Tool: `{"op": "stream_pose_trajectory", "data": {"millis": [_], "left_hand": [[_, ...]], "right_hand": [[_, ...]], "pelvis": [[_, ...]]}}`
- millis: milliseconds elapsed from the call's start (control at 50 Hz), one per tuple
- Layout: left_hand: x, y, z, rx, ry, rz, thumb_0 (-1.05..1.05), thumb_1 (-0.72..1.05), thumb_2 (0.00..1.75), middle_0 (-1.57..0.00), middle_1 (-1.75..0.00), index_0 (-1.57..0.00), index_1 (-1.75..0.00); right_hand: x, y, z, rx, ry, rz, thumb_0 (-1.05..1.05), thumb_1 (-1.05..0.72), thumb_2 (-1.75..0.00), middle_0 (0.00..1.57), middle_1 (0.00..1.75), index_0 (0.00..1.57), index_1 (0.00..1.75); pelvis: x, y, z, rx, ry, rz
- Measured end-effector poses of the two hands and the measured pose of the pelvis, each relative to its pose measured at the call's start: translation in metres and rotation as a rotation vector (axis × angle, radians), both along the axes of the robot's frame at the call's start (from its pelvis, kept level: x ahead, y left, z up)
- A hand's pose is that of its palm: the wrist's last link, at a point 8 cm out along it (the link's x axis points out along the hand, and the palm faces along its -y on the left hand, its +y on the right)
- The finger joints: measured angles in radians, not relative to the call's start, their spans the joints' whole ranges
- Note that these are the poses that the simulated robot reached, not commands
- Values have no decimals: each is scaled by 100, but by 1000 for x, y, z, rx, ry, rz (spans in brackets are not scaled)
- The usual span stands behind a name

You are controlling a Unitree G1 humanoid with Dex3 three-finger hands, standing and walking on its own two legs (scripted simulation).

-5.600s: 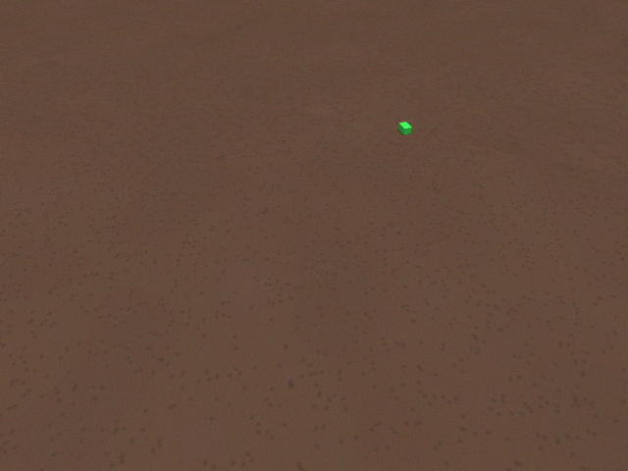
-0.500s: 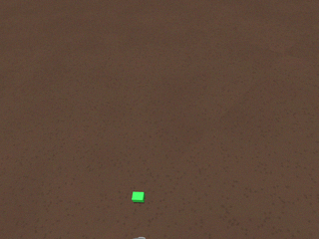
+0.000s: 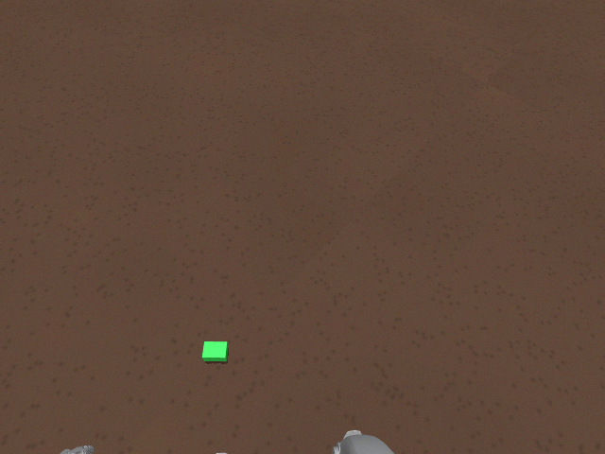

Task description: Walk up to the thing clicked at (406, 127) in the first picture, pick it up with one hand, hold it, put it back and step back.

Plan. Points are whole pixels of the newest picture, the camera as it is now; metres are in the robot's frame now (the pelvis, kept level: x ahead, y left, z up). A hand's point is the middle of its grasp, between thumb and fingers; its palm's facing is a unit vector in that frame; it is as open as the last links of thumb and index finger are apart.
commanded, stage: walk up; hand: left
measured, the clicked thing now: (215, 351) +0.47 +0.21 -0.71
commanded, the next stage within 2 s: stand in 1.92 s
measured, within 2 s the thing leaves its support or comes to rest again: neither
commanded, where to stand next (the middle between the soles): +0.07 -0.03 m, yaw -1 degrees
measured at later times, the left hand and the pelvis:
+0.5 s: hand out of the picture +0.09 +0.22 -0.12, palm faces -0.04 -0.92 -0.38, open 7.4 cm; pelvis -0.01 -0.04 +0.02, yaw -1 degrees
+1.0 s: hand out of the picture +0.11 +0.22 -0.11, palm faces -0.03 -0.95 -0.31, open 7.4 cm; pelvis +0.00 -0.03 +0.05, yaw -2 degrees
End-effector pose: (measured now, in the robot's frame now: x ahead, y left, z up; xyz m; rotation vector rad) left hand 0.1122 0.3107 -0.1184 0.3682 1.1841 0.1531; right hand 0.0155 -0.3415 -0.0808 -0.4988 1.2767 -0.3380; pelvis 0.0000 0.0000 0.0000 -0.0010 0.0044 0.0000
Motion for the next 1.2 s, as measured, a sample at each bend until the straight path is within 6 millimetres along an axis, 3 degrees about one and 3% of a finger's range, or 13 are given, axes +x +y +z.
{"op": "stream_pose_trajectory", "data": {"millis": [60,120,220,300,400,560,660,1020,1200], "left_hand": [[18,-16,8,10,-59,-15,1,90,90,-20,-30,-20,-30],[25,-29,22,10,-103,-20,1,90,90,-20,-30,-20,-30],[25,-40,37,23,-119,-37,1,90,90,-21,-30,-20,-30],[22,-37,32,22,-130,-25,1,90,90,-21,-30,-20,-30],[3,-42,31,14,-95,15,1,90,90,-20,-30,-20,-30],[-46,-52,35,20,20,42,1,90,90,-20,-30,-20,-30],[-56,-57,40,6,49,56,1,90,90,-21,-30,-20,-30],[-7,-46,46,-57,-30,37,1,90,90,-20,-30,-20,-30],[-11,-33,45,-48,10,40,1,90,90,-20,-30,-20,-30]], "right_hand": [[4,-17,-7,8,0,-20,1,-90,-90,21,30,21,30],[19,-21,-7,28,-36,-27,1,-90,-90,20,30,20,30],[49,-17,-9,87,-133,10,1,-91,-90,20,30,20,30],[57,-7,-17,122,-163,33,1,-91,-90,20,30,20,30],[54,3,-18,175,-148,56,1,-90,-90,20,30,20,30],[55,-7,-15,211,-133,40,1,-90,-90,20,30,20,30],[50,-10,-10,212,-99,30,1,-91,-90,20,30,20,30],[52,19,12,203,-90,2,1,-91,-90,20,30,20,30],[60,32,14,209,-86,-3,1,-91,-90,20,30,20,30]], "pelvis": [[2,-14,-1,-25,-23,5],[6,-23,6,16,-34,-15],[6,-26,13,15,-37,-23],[2,-27,7,16,-54,-17],[-5,-35,12,16,-58,-29],[-13,-45,23,17,-56,-21],[-13,-44,31,14,-51,-20],[-2,-24,47,-8,-43,-27],[4,-14,49,-5,-30,-29]]}}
